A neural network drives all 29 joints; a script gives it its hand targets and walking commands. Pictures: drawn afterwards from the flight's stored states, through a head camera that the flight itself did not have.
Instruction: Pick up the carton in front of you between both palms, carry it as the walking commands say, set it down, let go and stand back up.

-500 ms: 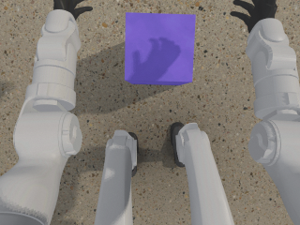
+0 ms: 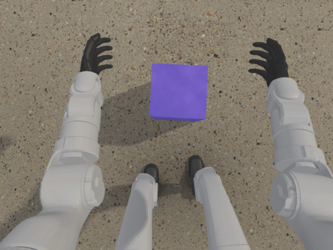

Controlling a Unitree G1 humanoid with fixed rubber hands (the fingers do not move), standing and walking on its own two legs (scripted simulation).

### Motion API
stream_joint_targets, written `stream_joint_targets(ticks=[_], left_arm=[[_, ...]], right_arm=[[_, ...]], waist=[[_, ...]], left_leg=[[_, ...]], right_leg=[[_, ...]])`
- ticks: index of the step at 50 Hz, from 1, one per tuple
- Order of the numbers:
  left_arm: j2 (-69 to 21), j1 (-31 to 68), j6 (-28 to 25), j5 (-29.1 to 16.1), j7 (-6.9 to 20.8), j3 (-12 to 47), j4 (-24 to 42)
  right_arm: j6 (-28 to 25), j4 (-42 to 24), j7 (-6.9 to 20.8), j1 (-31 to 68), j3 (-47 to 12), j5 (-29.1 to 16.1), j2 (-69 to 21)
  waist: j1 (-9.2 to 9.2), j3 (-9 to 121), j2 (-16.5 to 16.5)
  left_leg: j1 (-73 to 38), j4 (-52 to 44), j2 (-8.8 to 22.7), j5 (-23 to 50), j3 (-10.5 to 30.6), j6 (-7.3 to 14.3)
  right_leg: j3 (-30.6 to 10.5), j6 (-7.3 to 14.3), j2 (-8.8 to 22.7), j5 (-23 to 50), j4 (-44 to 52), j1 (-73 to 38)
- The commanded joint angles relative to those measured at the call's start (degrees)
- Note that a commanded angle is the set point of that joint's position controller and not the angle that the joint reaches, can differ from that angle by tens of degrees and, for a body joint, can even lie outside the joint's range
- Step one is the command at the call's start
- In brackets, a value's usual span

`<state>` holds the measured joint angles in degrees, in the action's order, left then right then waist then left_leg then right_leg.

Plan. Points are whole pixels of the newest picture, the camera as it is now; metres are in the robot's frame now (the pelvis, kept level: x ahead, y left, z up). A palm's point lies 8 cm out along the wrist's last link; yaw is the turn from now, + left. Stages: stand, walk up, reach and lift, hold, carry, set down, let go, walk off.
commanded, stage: let go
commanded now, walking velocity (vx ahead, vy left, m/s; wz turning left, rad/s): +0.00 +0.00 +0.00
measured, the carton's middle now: (177, 96) +0.49 -0.04 -0.54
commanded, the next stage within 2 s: stand in 1.16 s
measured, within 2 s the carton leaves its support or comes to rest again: neither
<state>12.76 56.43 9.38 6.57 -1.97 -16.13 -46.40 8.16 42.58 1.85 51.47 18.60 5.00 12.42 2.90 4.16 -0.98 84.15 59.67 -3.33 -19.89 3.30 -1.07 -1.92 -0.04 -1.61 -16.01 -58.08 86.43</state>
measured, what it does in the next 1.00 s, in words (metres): rises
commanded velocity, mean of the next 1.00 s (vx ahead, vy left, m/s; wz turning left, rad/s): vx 0.00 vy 0.00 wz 0.00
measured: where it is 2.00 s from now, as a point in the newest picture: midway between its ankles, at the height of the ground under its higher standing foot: (174, 188)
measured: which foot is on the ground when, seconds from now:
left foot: down 0.00-1.00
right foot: down 0.00-1.00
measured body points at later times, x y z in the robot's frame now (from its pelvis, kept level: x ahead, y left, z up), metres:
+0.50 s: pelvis +0.06 +0.00 +0.09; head +0.20 +0.00 +0.52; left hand +0.33 +0.21 -0.01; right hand +0.29 -0.24 +0.00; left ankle +0.04 +0.12 -0.63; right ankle +0.07 -0.11 -0.63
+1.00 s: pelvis +0.07 +0.01 +0.11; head +0.08 +0.01 +0.56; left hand +0.25 +0.24 +0.04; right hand +0.24 -0.22 +0.03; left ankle +0.04 +0.12 -0.63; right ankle +0.07 -0.11 -0.63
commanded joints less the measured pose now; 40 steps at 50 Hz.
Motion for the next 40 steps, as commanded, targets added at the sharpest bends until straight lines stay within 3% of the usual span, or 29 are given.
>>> stream_joint_targets(ticks=[1,6,16,26,33,40], left_arm=[[3.92,-0.10,-1.47,0.36,-0.92,0.42,11.27],[2.95,-10.51,-3.55,-1.54,0.10,2.56,17.22],[2.12,-35.58,-8.33,-2.86,2.14,5.08,15.43],[2.89,-55.03,-11.22,-4.99,3.44,8.85,20.68],[3.28,-64.46,-10.02,-5.86,4.31,11.21,24.10],[3.71,-66.25,-5.84,-6.47,5.70,12.39,26.43]], right_arm=[[-1.40,-9.43,1.40,-0.78,-0.87,1.15,7.38],[-2.91,-13.47,2.62,-11.49,-4.07,-0.74,6.00],[-7.43,-13.95,2.32,-35.18,-8.98,-4.05,3.41],[-10.05,-20.18,1.53,-55.52,-13.04,-5.68,3.70],[-8.58,-22.54,1.90,-61.69,-14.81,-6.15,4.63],[-4.26,-23.16,2.48,-62.08,-14.56,-5.11,5.74]], waist=[[1.21,57.30,-0.15],[0.74,49.02,0.48],[-0.42,34.20,1.87],[-1.05,18.50,1.06],[-2.51,5.09,-1.34],[-2.86,-5.17,-0.92]], left_leg=[[-30.42,-7.67,-1.36,22.71,-3.31,-1.58],[-32.06,-13.08,-0.84,19.34,-3.36,-0.97],[-39.18,-21.27,0.01,17.19,-2.44,-0.28],[-60.03,-30.95,1.17,19.12,-1.56,0.28],[-70.39,-37.60,1.71,18.96,-1.21,-0.18],[-71.79,-40.91,2.48,11.78,-1.19,0.22]], right_leg=[[3.02,-1.08,-1.59,27.05,3.97,-46.45],[1.14,-0.64,-0.61,27.49,8.99,-55.14],[-1.48,-0.99,0.94,30.54,16.76,-67.66],[-0.27,-1.39,-0.02,25.52,27.30,-75.69],[0.88,-1.06,-0.85,18.28,33.98,-79.97],[1.88,-0.79,-1.39,10.35,35.62,-83.17]])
